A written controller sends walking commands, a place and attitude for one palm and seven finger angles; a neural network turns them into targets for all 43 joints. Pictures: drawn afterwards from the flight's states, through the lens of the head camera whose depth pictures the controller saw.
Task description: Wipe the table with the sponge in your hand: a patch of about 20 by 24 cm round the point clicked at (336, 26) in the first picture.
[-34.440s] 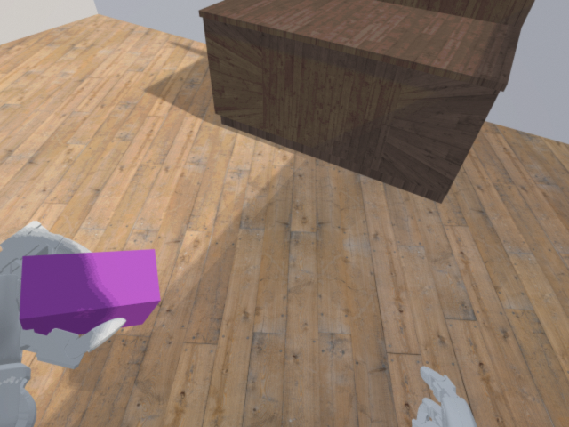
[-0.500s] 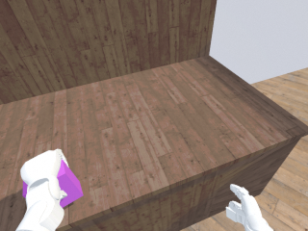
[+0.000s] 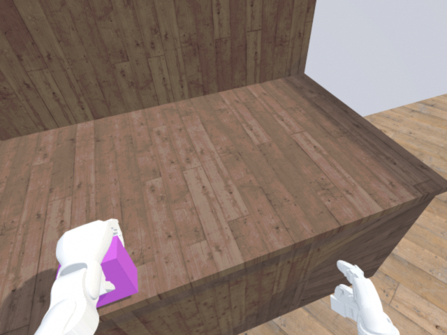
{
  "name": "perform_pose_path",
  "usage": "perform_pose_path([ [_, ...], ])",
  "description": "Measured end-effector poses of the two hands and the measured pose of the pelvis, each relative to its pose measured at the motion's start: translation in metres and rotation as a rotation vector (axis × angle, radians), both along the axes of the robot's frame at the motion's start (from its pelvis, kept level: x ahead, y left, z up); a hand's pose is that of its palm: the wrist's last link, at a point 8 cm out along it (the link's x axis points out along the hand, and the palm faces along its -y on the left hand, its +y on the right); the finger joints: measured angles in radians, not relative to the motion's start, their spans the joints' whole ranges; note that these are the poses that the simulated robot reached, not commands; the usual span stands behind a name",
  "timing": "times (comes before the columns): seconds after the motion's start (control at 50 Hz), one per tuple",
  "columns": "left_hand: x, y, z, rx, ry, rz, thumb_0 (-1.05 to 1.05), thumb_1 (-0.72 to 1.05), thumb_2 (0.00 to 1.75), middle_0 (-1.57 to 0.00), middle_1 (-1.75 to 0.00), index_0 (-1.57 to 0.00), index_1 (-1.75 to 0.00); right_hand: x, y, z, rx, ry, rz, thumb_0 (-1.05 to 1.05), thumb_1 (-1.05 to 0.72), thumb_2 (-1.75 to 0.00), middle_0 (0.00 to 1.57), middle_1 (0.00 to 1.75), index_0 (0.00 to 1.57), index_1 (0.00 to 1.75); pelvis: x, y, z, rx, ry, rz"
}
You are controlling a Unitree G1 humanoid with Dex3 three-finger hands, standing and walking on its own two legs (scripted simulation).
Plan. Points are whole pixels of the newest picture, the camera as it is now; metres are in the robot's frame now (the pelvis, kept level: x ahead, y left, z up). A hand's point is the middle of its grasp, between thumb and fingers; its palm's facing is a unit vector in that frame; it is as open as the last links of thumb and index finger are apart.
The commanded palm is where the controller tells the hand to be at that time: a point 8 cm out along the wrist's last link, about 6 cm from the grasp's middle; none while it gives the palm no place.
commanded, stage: lower the sponge onto the table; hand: left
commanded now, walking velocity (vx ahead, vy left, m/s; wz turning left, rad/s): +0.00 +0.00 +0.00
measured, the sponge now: (105, 278) +0.21 +0.28 -0.04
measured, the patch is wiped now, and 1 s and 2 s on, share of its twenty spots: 0.00 0.00 0.10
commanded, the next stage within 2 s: wipe forward along the first lane in 0.78 s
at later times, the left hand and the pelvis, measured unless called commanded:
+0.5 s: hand (110, 246) +0.25 +0.26 +0.03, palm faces -0.02 -0.09 -1.00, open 9.6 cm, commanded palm +0.22 +0.28 +0.09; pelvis +0.01 +0.00 +0.00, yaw -1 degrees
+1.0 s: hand (97, 251) +0.24 +0.29 +0.01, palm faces -0.01 -0.09 -1.00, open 9.6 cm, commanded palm +0.22 +0.29 +0.07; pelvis +0.00 +0.00 +0.00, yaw -1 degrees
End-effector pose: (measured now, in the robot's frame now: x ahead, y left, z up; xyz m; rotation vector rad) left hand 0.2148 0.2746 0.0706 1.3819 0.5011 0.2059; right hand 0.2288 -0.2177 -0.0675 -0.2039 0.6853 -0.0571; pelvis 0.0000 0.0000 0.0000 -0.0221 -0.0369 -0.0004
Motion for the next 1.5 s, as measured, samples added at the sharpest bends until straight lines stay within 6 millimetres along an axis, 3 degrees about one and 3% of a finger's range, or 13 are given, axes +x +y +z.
perform_pose_path([
  [0.08, 0.0, -0.013, 0.02, 0.079, -0.139, -0.14, 0.0, -0.47, 1.05, -0.79, -1.4, -0.79, -1.37, 0.0, -0.003, -0.004, -0.029, 0.001, -0.001, 0.01, -0.91, -0.9, 0.2, 0.3, 0.2, 0.29, 0.001, 0.0, -0.001, 0.0, 0.005, -0.013],
  [0.2, 0.007, 0.021, 0.052, 0.158, -0.279, 0.078, 0.0, -0.47, 1.06, -0.78, -1.4, -0.79, -1.37, -0.002, 0.002, -0.01, 0.042, 0.032, -0.015, 0.01, -0.91, -0.9, 0.2, 0.3, 0.2, 0.29, 0.003, -0.002, 0.0, 0.007, 0.01, -0.018],
  [0.28, 0.008, 0.029, 0.035, 0.104, -0.145, 0.196, 0.0, -0.47, 1.06, -0.78, -1.4, -0.79, -1.38, 0.0, 0.005, -0.007, 0.069, 0.033, -0.013, 0.01, -0.91, -0.9, 0.2, 0.3, 0.2, 0.29, 0.004, -0.003, 0.001, 0.009, 0.009, -0.003],
  [0.38, 0.012, -0.003, -0.001, 0.028, 0.014, 0.035, 0.0, -0.47, 1.06, -0.78, -1.4, -0.79, -1.38, 0.004, 0.004, -0.002, 0.04, 0.002, 0.003, 0.01, -0.91, -0.9, 0.21, 0.3, 0.2, 0.29, 0.003, -0.003, 0.0, 0.006, 0.01, 0.001],
  [0.46, 0.014, -0.022, 0.004, 0.044, -0.074, -0.12, 0.0, -0.47, 1.06, -0.79, -1.4, -0.79, -1.38, 0.003, 0.001, -0.002, 0.009, -0.004, 0.0, 0.01, -0.91, -0.9, 0.2, 0.3, 0.2, 0.29, 0.004, -0.004, -0.001, 0.006, 0.018, -0.016],
  [0.58, 0.008, 0.009, 0.031, 0.152, -0.236, 0.031, 0.0, -0.47, 1.06, -0.79, -1.4, -0.79, -1.38, -0.002, -0.003, -0.009, 0.034, 0.036, -0.016, 0.01, -0.91, -0.9, 0.2, 0.3, 0.2, 0.29, 0.008, -0.004, -0.001, 0.008, 0.023, -0.03],
  [0.68, -0.003, 0.037, 0.011, 0.11, -0.077, 0.222, 0.0, -0.47, 1.06, -0.78, -1.4, -0.79, -1.38, -0.003, -0.007, -0.009, 0.042, 0.063, -0.031, 0.01, -0.91, -0.9, 0.2, 0.3, 0.2, 0.29, 0.009, -0.005, 0.0, 0.008, 0.018, -0.009],
  [0.76, -0.004, 0.026, -0.01, 0.069, 0.025, 0.13, 0.0, -0.47, 1.06, -0.78, -1.41, -0.79, -1.39, -0.002, -0.01, -0.005, 0.005, 0.037, -0.027, 0.01, -0.91, -0.9, 0.2, 0.3, 0.2, 0.29, 0.006, -0.004, 0.0, 0.001, 0.018, 0.004],
  [0.86, 0.001, 0.008, 0.005, 0.097, -0.084, -0.07, 0.0, -0.47, 1.06, -0.78, -1.41, -0.79, -1.39, -0.002, -0.005, -0.007, -0.014, 0.008, -0.021, 0.01, -0.91, -0.9, 0.2, 0.3, 0.2, 0.29, 0.002, 0.002, -0.002, -0.006, 0.027, 0.0],
  [0.92, 0.005, 0.003, 0.008, 0.096, -0.146, -0.079, 0.0, -0.48, 1.07, -0.78, -1.41, -0.79, -1.39, -0.006, 0.001, -0.011, 0.015, 0.017, -0.029, 0.01, -0.91, -0.9, 0.2, 0.3, 0.2, 0.29, 0.001, 0.004, -0.003, -0.003, 0.039, -0.011],
  [1.06, 0.013, 0.017, -0.01, 0.104, -0.103, 0.056, 0.0, -0.48, 1.07, -0.78, -1.4, -0.79, -1.38, -0.02, 0.009, -0.018, 0.043, 0.081, -0.034, 0.01, -0.91, -0.9, 0.2, 0.3, 0.2, 0.29, -0.001, 0.004, -0.004, 0.002, 0.051, -0.011],
  [1.24, 0.033, 0.034, -0.006, 0.148, -0.065, 0.047, 0.0, -0.49, 1.07, -0.78, -1.4, -0.79, -1.38, -0.034, -0.003, -0.023, 0.012, 0.111, -0.073, 0.01, -0.91, -0.9, 0.21, 0.3, 0.2, 0.29, -0.003, 0.006, -0.005, -0.009, 0.056, 0.002],
  [1.5, 0.061, 0.038, -0.009, 0.163, -0.065, -0.009, 0.0, -0.51, 1.08, -0.8, -1.38, -0.81, -1.36, -0.067, -0.015, -0.046, -0.004, 0.224, -0.115, 0.01, -0.91, -0.9, 0.2, 0.3, 0.2, 0.29, -0.006, 0.009, -0.01, -0.013, 0.11, 0.007],
])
